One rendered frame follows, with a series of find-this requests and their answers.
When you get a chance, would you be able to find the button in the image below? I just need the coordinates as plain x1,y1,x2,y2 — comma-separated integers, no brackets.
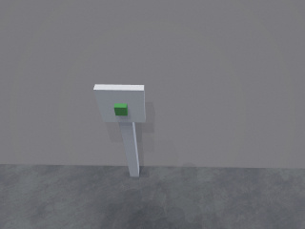
113,103,128,116

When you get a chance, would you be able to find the panel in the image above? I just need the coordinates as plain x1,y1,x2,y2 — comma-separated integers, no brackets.
93,84,146,177

